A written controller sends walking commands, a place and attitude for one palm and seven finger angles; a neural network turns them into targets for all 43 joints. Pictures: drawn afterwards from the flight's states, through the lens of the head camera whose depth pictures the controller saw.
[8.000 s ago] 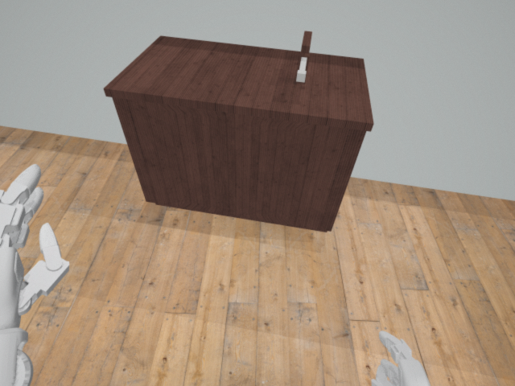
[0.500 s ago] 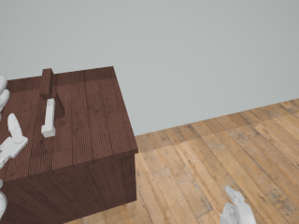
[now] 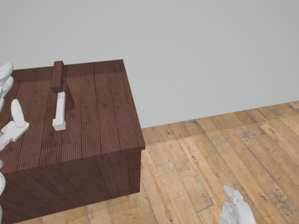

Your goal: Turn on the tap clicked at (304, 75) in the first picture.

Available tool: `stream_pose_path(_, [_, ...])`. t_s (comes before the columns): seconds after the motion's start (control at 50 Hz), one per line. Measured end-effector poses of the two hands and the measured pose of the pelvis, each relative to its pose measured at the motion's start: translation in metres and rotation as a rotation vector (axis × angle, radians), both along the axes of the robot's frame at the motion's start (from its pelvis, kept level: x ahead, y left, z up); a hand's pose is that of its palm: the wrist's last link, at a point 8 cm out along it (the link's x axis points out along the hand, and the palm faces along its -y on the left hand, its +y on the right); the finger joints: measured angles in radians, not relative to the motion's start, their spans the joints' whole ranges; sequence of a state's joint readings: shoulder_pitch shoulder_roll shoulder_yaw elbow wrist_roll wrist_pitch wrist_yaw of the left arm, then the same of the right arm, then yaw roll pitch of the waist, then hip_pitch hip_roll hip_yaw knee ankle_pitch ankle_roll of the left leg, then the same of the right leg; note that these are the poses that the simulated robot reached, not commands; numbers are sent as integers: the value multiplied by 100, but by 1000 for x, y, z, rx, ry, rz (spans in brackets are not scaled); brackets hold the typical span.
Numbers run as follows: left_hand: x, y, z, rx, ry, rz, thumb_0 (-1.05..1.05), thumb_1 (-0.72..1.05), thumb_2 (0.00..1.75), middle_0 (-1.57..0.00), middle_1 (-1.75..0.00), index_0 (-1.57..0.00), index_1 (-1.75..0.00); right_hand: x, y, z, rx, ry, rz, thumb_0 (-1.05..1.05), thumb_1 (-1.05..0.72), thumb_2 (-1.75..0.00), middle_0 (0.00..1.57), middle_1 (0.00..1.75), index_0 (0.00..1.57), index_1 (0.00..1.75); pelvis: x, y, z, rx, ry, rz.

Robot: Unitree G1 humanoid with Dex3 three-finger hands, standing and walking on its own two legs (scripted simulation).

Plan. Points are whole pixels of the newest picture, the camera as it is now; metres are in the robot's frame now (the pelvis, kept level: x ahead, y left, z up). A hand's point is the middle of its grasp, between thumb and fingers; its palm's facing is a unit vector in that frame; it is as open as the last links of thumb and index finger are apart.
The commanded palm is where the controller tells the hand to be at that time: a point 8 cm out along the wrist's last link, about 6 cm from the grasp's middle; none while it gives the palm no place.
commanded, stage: come to a stop and stand still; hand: left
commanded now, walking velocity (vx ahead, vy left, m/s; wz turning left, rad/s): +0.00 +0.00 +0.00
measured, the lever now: (59, 124) +0.35 +0.33 +0.01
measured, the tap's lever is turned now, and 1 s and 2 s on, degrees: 0 0 0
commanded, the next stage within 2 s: look again from close up in 0.98 s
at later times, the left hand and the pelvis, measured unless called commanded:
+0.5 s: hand (19, 139) +0.22 +0.29 +0.16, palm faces +0.43 -0.84 -0.32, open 7.4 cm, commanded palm +0.16 +0.32 +0.17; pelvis +0.00 +0.04 +0.00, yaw +0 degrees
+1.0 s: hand (25, 132) +0.24 +0.30 +0.15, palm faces +0.41 -0.85 -0.34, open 7.4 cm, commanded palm +0.18 +0.32 +0.17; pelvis +0.02 +0.04 +0.00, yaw +0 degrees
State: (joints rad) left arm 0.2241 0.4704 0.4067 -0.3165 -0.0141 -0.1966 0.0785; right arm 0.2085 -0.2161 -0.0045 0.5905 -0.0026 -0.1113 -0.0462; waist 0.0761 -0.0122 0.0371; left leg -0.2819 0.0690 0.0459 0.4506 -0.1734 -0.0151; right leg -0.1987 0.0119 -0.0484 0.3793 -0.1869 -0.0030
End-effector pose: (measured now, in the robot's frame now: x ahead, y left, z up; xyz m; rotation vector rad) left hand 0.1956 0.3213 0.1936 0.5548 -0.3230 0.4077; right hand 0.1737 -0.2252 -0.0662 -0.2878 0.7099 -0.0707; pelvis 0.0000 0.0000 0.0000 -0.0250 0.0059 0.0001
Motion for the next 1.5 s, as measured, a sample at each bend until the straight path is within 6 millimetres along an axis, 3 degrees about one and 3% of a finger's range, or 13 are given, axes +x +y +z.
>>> stream_pose_path(0.04, [0,5,-2,-38,-19,9,2,89,90,-21,-31,-21,-30,-8,-4,1,5,-10,-13,1,-90,-90,20,30,20,30,-6,4,-1,5,-8,-13])
stream_pose_path(0.18, [-19,-25,-35,-120,85,-152,2,90,90,-21,-30,-20,-30,-38,-1,3,-6,-31,-92,1,-90,-90,20,30,20,30,-10,22,-3,9,-18,-27])
stream_pose_path(0.28, [-22,-2,-36,-86,59,-117,2,89,90,-22,-31,-21,-30,-50,18,-3,-3,12,-82,1,-90,-90,20,30,19,30,-12,28,-5,12,-26,-3])
stream_pose_path(0.34, [-24,12,-27,-74,-3,-63,2,89,90,-22,-31,-21,-30,-47,32,-8,20,23,-45,2,-90,-90,20,30,20,30,-11,31,-6,10,-31,9])
stream_pose_path(0.42, [-26,15,-20,-89,-57,-40,2,89,90,-21,-31,-21,-30,-36,49,-9,53,15,2,2,-90,-90,20,30,20,30,-6,35,-5,2,-28,10])
stream_pose_path(0.56, [-14,12,-32,-139,-6,-58,2,89,90,-21,-30,-20,-30,-6,63,-1,64,-30,35,2,-90,-90,20,30,20,30,2,40,-3,-3,-22,3])
stream_pose_path(0.68, [-4,16,-33,-140,21,-60,2,89,90,-21,-31,-21,-30,14,62,8,48,-64,25,1,-90,-90,20,30,20,30,8,43,-2,-3,-19,1])
stream_pose_path(0.8, [-2,17,-27,-132,9,-60,2,89,90,-21,-30,-21,-30,22,55,11,28,-60,10,1,-90,-90,20,30,20,30,15,45,-2,-2,-16,1])
stream_pose_path(1.24, [-7,6,-26,-134,43,-32,2,89,90,-21,-30,-21,-30,2,43,-4,54,7,-42,1,-90,-90,20,30,20,30,15,36,-1,1,-27,9])
stream_pose_path(1.5, [-9,-3,-25,-138,51,-23,2,89,90,-21,-30,-21,-30,4,31,-4,53,-3,-52,1,-90,-90,20,30,20,30,15,29,-1,4,-29,11])
